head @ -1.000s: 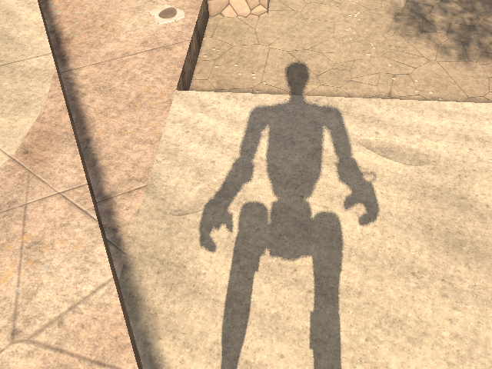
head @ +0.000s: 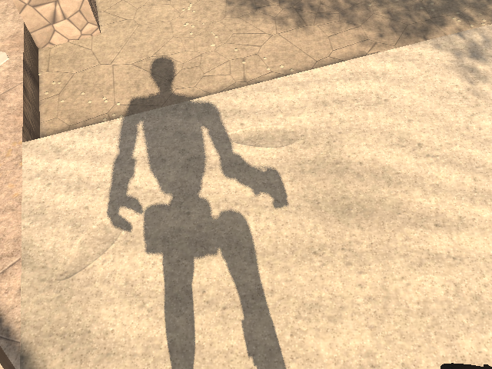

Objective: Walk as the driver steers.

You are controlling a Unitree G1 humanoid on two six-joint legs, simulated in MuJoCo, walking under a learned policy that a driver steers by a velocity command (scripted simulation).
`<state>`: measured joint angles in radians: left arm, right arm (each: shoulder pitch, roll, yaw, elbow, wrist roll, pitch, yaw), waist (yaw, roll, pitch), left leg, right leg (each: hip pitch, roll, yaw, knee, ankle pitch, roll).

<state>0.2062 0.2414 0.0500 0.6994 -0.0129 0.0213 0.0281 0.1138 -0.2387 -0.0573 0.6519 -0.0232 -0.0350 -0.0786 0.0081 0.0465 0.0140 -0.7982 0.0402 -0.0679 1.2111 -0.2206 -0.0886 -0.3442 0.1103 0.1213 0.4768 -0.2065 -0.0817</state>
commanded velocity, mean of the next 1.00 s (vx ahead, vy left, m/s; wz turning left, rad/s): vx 0.34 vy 0.00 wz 0.24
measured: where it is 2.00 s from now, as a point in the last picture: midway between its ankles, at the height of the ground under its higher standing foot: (186, 227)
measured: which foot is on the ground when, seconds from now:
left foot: up 0.00-0.26, down 0.28-0.72, up 0.74-1.00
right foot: down 0.00-0.34, up 0.36-0.68, down 0.70-1.00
